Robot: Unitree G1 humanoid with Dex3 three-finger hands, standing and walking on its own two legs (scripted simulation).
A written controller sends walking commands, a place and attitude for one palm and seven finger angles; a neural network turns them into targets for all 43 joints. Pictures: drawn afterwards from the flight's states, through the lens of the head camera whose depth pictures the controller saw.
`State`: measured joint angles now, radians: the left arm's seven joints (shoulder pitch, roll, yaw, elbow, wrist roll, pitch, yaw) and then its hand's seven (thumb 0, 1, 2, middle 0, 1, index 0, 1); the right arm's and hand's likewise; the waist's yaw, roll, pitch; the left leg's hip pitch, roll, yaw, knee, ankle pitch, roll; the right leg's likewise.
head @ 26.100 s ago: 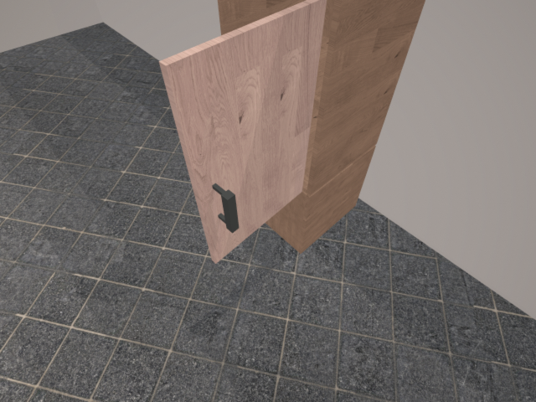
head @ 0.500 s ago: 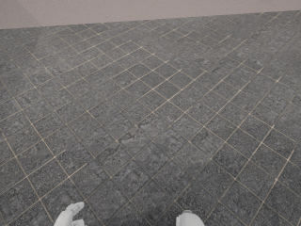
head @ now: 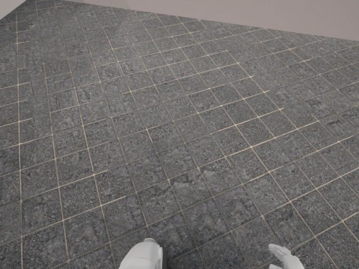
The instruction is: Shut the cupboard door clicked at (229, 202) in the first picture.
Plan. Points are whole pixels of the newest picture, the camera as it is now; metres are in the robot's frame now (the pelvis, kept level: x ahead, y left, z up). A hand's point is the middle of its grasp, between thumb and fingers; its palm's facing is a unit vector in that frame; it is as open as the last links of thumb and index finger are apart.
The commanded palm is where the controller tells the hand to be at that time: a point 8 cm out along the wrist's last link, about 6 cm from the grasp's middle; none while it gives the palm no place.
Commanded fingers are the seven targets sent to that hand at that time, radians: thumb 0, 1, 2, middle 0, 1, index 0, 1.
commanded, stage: turn to face it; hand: left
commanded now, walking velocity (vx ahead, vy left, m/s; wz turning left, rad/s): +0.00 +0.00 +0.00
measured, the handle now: out of the picture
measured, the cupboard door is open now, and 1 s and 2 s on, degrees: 63 63 63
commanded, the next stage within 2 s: none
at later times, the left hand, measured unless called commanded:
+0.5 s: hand (121, 240) +0.19 +0.17 -0.17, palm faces -0.10 -0.98 -0.20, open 7.3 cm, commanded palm none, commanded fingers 0.00 0.90 0.90 -0.20 -0.30 -0.20 -0.30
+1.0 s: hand (129, 176) +0.36 +0.18 -0.15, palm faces -0.42 -0.88 -0.22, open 7.4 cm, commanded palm none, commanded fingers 0.00 0.90 0.90 -0.20 -0.30 -0.20 -0.30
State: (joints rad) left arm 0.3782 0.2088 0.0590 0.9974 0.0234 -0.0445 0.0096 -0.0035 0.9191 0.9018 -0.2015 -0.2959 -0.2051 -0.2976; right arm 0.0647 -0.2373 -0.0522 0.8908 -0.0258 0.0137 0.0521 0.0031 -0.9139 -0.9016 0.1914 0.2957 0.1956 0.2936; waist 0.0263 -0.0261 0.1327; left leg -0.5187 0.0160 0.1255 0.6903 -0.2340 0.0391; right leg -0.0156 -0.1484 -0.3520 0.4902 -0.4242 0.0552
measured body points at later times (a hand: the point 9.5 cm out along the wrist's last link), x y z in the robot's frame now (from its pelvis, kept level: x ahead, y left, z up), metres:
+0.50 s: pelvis +0.11 +0.00 -0.01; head +0.14 -0.01 +0.44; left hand +0.19 +0.22 -0.15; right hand +0.16 -0.25 -0.16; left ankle +0.11 +0.09 -0.72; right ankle +0.09 -0.11 -0.73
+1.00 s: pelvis +0.15 +0.04 +0.01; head +0.20 +0.04 +0.46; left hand +0.38 +0.23 -0.13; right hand +0.09 -0.22 -0.12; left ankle +0.20 +0.13 -0.73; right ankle +0.07 -0.08 -0.66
